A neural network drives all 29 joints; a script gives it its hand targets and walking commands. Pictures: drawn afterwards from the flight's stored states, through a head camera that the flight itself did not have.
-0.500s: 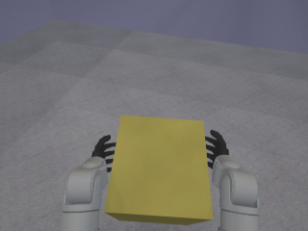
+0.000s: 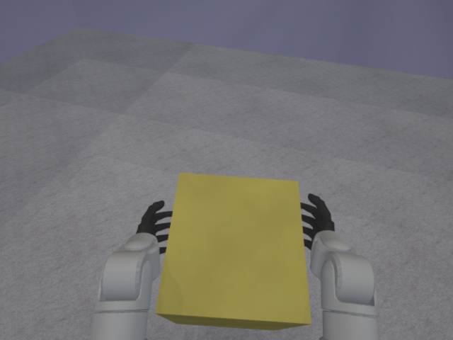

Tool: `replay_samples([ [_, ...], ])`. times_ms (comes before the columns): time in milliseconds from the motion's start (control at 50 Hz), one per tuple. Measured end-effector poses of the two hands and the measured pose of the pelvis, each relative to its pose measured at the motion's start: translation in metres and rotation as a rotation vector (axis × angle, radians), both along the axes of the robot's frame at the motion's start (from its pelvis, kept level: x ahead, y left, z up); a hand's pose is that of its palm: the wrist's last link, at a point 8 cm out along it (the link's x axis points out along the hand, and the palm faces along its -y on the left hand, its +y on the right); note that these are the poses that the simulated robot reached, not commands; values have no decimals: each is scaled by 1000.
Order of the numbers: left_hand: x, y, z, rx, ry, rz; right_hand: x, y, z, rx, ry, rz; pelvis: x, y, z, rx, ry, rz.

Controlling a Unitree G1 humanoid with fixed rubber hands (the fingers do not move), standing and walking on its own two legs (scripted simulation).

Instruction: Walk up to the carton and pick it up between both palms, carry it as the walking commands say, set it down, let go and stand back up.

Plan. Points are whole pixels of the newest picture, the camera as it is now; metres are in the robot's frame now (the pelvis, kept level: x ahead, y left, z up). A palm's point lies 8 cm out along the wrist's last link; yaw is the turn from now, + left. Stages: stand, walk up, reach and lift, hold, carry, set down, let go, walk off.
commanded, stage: carry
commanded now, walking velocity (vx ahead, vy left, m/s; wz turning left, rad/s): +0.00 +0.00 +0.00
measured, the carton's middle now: (231, 259) +0.27 +0.00 +0.00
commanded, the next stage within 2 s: hold in 0.32 s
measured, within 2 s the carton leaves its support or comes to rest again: neither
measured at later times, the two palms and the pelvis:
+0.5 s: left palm (149, 248) +0.27 +0.15 +0.02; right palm (307, 239) +0.29 -0.14 +0.04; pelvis +0.01 +0.00 +0.00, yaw +0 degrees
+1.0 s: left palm (155, 232) +0.32 +0.15 +0.00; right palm (301, 215) +0.35 -0.14 +0.03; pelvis +0.05 +0.01 +0.01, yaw +0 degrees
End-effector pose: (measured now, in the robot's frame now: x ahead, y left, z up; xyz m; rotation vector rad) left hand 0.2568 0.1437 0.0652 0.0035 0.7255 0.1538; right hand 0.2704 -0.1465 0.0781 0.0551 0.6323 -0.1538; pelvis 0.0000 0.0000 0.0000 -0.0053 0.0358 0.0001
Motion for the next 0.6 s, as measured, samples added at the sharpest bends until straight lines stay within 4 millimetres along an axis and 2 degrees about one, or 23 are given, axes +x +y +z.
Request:
replay_samples([
  [300, 3, 1, -1, 0, 3, 4, 3, 1, -2, 2, 6, 1, 2, 1, 1, -1, 5, -1],
  [340, 5, 1, -9, -3, 19, -6, 5, 1, -8, -8, 22, 2, 2, 2, 1, -2, -11, -1],
  [420, 10, 3, -41, 7, 71, -28, 10, 4, -37, -35, 79, 13, 2, 4, 2, -4, -59, -1],
  [460, 12, 6, -48, 3, 78, -28, 14, 7, -43, -49, 86, 24, 4, 4, 3, -5, -61, -1],
  [520, 21, 10, -46, -8, 42, -24, 27, 12, -33, -56, 48, 31, 8, 5, 3, -6, -62, -2],
  [600, 36, 17, -31, -21, -20, -3, 47, 20, -13, -60, -20, 46, 17, 9, 7, -11, -85, -1],
])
